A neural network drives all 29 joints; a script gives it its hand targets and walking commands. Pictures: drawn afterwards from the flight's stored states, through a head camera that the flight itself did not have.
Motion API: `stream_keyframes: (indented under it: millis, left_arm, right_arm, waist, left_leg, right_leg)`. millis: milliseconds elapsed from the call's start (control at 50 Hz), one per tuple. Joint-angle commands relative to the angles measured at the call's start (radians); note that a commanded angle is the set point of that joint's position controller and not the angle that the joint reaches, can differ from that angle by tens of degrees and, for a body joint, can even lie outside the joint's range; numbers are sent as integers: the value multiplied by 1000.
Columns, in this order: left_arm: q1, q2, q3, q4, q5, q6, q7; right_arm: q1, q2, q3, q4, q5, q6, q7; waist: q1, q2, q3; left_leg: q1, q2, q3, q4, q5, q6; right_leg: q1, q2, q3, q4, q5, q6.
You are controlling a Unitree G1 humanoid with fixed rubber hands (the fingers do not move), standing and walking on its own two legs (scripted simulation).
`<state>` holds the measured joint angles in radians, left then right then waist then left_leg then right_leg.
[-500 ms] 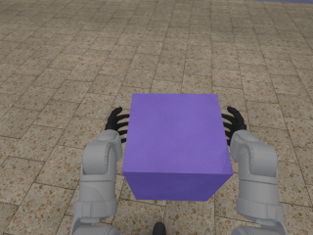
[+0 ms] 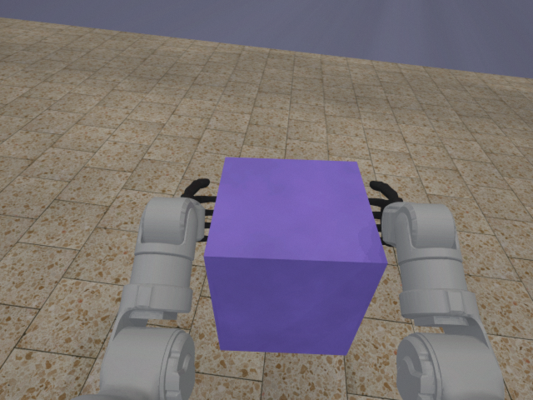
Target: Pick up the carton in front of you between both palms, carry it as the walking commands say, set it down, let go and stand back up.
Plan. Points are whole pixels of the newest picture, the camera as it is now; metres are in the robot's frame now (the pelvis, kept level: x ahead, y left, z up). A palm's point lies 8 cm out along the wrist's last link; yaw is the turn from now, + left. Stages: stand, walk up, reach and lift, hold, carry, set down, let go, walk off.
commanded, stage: carry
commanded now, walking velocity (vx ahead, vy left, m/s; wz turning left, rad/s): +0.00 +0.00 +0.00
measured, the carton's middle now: (286, 258) +0.34 +0.00 +0.06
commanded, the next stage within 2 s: none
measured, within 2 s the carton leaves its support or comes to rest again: neither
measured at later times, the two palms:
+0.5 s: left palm (170, 217) +0.35 +0.18 +0.13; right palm (371, 228) +0.34 -0.12 +0.13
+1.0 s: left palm (183, 239) +0.28 +0.14 +0.16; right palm (409, 233) +0.30 -0.16 +0.16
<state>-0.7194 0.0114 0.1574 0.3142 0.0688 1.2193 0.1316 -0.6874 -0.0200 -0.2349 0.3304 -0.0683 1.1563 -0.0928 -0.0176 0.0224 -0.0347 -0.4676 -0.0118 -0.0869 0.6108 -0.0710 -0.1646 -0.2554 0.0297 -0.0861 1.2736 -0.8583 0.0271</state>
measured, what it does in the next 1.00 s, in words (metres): steps on the spot: left foot 0.12 m lower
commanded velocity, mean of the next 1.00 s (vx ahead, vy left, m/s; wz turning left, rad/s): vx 0.00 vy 0.00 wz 0.00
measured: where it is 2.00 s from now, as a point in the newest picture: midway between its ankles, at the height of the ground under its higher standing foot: outside the picture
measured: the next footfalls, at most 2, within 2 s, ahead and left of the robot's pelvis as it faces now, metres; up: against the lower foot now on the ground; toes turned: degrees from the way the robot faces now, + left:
left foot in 0.22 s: +0.08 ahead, +0.08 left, +0.00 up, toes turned +1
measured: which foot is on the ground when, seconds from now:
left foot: down 0.00-0.10, up 0.12-0.20, down 0.22-1.00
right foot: down 0.00-1.00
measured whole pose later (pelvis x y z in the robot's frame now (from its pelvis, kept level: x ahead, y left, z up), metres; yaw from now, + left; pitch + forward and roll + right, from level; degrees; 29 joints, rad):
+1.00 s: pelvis -0.04 -0.02 +0.02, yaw +1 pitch +0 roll -3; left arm -0.63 -0.02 0.14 0.28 0.08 1.22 0.13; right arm -0.64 -0.03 -0.22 0.31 -0.06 1.19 -0.10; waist 0.04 0.04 -0.14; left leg -0.33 0.03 -0.03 0.44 -0.13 0.02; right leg -0.44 0.08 -0.05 1.23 -0.78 -0.04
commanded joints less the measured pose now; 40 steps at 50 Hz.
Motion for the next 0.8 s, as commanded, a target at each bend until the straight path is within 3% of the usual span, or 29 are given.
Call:
stream_keyframes:
  millis: [0,20,40,60,80,100,120,140,160,180,200,220,240,260,280,300,360,400,460,540,600,660,680,720,780]
  left_arm:
    - [-642,-1149,-484,-139,-382,-45,-158]
    - [-632,-1148,-481,-168,-376,-50,-155]
    - [-645,-1172,-495,-206,-388,-58,-161]
    - [-663,-1193,-517,-247,-401,-69,-171]
    - [-689,-1209,-536,-289,-413,-82,-183]
    - [-707,-1229,-552,-314,-425,-106,-191]
    - [-746,-1251,-579,-322,-429,-125,-196]
    - [-767,-1247,-616,-340,-440,-106,-210]
    - [-801,-1296,-679,-344,-481,-79,-219]
    - [-789,-1304,-711,-335,-524,-72,-222]
    - [-763,-1276,-716,-342,-535,-87,-222]
    - [-710,-1225,-685,-349,-504,-88,-211]
    - [-655,-1192,-671,-346,-488,-73,-201]
    - [-642,-1166,-660,-347,-476,-66,-199]
    - [-627,-1162,-650,-325,-471,-61,-201]
    - [-615,-1158,-645,-307,-467,-56,-208]
    - [-636,-1177,-641,-292,-457,-59,-227]
    - [-630,-1176,-633,-285,-441,-61,-227]
    - [-591,-1153,-613,-272,-407,-63,-218]
    - [-549,-1113,-587,-260,-358,-65,-209]
    - [-546,-1094,-575,-259,-338,-71,-207]
    - [-564,-1085,-574,-260,-334,-77,-208]
    - [-578,-1083,-573,-255,-335,-78,-210]
    - [-590,-1074,-568,-234,-339,-75,-215]
    - [-589,-1073,-546,-180,-346,-67,-227]
  right_arm:
    - [-681,1084,453,-102,420,14,233]
    - [-685,1118,462,-121,422,15,238]
    - [-706,1145,479,-147,424,14,244]
    - [-729,1171,507,-183,426,12,251]
    - [-732,1184,531,-215,424,10,255]
    - [-744,1202,548,-245,431,14,261]
    - [-732,1210,584,-252,442,13,255]
    - [-792,1189,617,-313,451,-11,239]
    - [-777,1147,591,-338,416,-23,222]
    - [-743,1112,563,-345,395,-26,207]
    - [-651,1066,539,-342,378,-20,200]
    - [-621,1047,550,-331,366,-12,199]
    - [-553,1036,571,-280,359,-7,197]
    - [-493,1021,559,-272,351,3,194]
    - [-501,1012,559,-288,349,11,194]
    - [-496,1005,558,-292,344,15,195]
    - [-597,1030,602,-365,371,14,209]
    - [-648,1051,641,-393,401,13,215]
    - [-661,1064,672,-400,430,13,223]
    - [-656,1084,687,-365,458,13,238]
    - [-675,1101,689,-339,473,11,248]
    - [-690,1113,680,-309,475,11,254]
    - [-698,1107,671,-293,470,12,254]
    - [-668,1100,644,-240,452,15,252]
    - [-641,1085,595,-164,415,16,246]
  waist:
    - [62,408,-384]
    - [57,344,-417]
    - [84,297,-449]
    - [114,284,-454]
    - [143,255,-437]
    - [174,-74,-380]
    - [83,-587,-247]
    - [-7,-537,-178]
    - [3,-186,-224]
    - [-28,71,-364]
    - [-10,178,-444]
    - [77,227,-467]
    - [42,253,-522]
    - [24,177,-541]
    - [23,119,-556]
    - [-1,85,-569]
    - [-16,107,-550]
    - [-12,106,-523]
    - [-12,99,-522]
    - [-11,91,-521]
    - [6,66,-501]
    - [33,12,-455]
    - [15,18,-442]
    - [4,50,-424]
    - [21,32,-358]
  left_leg:
    - [397,82,-96,-376,73,-239]
    - [431,62,-20,-415,-101,-277]
    - [476,30,62,-417,-136,-311]
    - [492,11,135,-402,28,-341]
    - [433,-9,198,-333,282,-389]
    - [413,-55,212,74,254,-413]
    - [291,59,-150,463,-213,-238]
    - [13,76,-304,441,-529,-49]
    - [-51,116,-281,72,-430,86]
    - [164,82,-18,-354,123,109]
    - [527,27,105,-319,308,95]
    - [735,126,13,-83,618,94]
    - [742,244,-149,-11,960,149]
    - [694,264,-204,-61,915,166]
    - [700,268,-211,-70,816,155]
    - [692,235,-174,-63,736,145]
    - [666,186,-111,-54,637,162]
    - [611,176,-126,-84,645,173]
    - [598,176,-142,-102,589,204]
    - [552,173,-112,-113,567,246]
    - [459,154,-46,-133,504,219]
    - [326,105,23,-165,316,180]
    - [370,113,19,-173,238,193]
    - [337,132,0,-208,105,209]
    - [199,126,27,-252,-62,209]
  right_leg:
    - [-135,150,-155,32,71,-34]
    - [-100,175,-203,-42,52,-54]
    - [-55,209,-264,-144,4,-77]
    - [-3,237,-322,-253,-30,-101]
    - [92,222,-302,-356,-21,-137]
    - [-34,24,63,-515,-93,-231]
    - [-378,-272,617,-646,123,-325]
    - [-281,-386,646,-561,582,-330]
    - [-54,-277,460,-303,821,-182]
    - [127,-121,138,-44,849,-60]
    - [-127,-44,118,16,507,-61]
    - [-354,-7,102,76,87,-32]
    - [-380,-21,85,52,80,-4]
    - [-355,-15,63,58,108,-3]
    - [-368,-5,74,73,108,-5]
    - [-370,-9,63,34,215,12]
    - [-399,-19,79,-22,283,36]
    - [-362,27,50,-51,206,25]
    - [-351,34,34,-77,190,7]
    - [-319,34,27,-130,234,-13]
    - [-233,38,23,-213,340,-31]
    - [-155,16,87,-289,402,-76]
    - [-204,34,39,-289,375,-50]
    - [-205,50,11,-215,345,-45]
    - [-162,49,12,-236,389,-64]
